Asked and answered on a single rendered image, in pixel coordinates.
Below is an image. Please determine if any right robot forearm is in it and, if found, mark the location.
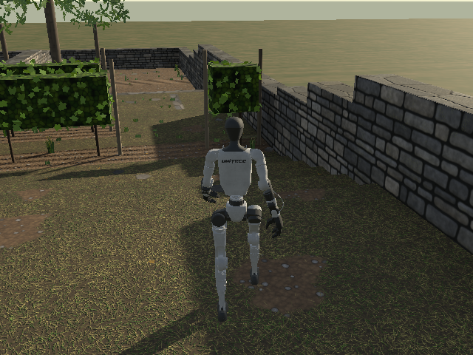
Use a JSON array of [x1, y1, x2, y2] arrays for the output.
[[263, 179, 280, 217]]

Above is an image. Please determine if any left robot upper arm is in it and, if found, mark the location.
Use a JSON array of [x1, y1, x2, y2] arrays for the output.
[[202, 149, 220, 188]]

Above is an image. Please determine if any left robot hand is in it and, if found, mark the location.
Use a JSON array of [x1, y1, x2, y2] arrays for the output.
[[203, 190, 220, 203]]

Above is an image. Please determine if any left robot thigh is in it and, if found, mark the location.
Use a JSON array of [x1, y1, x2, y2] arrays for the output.
[[211, 208, 228, 271]]

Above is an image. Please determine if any humanoid robot torso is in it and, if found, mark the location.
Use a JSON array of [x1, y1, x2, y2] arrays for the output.
[[217, 145, 252, 222]]

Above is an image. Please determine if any right robot hand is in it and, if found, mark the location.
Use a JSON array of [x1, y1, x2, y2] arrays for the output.
[[266, 215, 283, 238]]

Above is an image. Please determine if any right robot upper arm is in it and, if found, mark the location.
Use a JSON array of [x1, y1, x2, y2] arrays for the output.
[[250, 148, 270, 191]]

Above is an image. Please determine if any left robot forearm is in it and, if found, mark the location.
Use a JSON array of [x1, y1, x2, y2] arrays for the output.
[[201, 178, 211, 197]]

